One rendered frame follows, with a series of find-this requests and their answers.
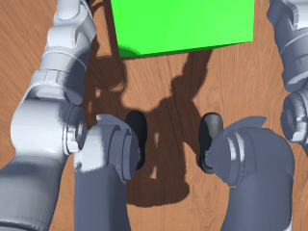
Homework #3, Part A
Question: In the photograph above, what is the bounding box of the left robot forearm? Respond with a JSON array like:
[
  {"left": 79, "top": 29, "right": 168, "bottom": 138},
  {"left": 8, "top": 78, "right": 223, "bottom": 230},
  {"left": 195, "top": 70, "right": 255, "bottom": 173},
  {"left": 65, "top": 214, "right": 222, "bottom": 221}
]
[{"left": 10, "top": 0, "right": 97, "bottom": 146}]

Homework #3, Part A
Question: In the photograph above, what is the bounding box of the left robot shin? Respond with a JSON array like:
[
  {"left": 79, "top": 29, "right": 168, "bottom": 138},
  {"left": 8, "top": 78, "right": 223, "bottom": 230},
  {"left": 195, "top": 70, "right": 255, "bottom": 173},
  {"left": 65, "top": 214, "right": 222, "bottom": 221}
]
[{"left": 73, "top": 114, "right": 141, "bottom": 170}]

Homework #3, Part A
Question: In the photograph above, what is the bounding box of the carton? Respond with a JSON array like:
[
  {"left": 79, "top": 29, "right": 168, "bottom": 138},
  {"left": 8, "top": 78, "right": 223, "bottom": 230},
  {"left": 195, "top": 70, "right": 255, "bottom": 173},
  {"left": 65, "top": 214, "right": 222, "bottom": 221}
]
[{"left": 111, "top": 0, "right": 255, "bottom": 58}]

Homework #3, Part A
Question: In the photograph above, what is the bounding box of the right robot upper arm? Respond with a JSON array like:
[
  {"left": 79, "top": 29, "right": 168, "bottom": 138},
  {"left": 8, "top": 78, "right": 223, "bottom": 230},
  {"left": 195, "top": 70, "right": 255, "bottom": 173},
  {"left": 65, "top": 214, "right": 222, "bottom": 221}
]
[{"left": 280, "top": 88, "right": 308, "bottom": 158}]

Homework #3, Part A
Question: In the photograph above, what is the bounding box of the left robot upper arm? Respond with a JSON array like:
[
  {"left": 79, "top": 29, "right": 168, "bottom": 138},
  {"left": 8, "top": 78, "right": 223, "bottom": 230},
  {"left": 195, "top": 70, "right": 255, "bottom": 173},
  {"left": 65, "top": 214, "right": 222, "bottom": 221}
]
[{"left": 0, "top": 98, "right": 87, "bottom": 231}]

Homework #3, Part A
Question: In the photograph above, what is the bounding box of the left robot thigh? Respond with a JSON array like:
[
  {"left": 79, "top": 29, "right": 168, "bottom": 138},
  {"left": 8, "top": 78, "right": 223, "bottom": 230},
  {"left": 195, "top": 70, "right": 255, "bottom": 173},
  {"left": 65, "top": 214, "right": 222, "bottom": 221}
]
[{"left": 73, "top": 124, "right": 137, "bottom": 231}]

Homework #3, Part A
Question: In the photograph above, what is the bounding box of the right robot forearm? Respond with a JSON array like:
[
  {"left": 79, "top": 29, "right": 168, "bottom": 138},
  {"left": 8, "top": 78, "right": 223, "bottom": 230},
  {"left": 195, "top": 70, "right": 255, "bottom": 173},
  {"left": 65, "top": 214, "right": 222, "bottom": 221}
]
[{"left": 267, "top": 0, "right": 308, "bottom": 93}]

